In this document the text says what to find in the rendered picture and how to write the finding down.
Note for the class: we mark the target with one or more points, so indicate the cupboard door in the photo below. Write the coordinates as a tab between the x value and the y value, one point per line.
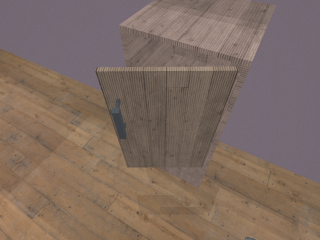
171	113

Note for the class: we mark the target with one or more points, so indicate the handle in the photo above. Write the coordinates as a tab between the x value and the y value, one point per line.
118	120

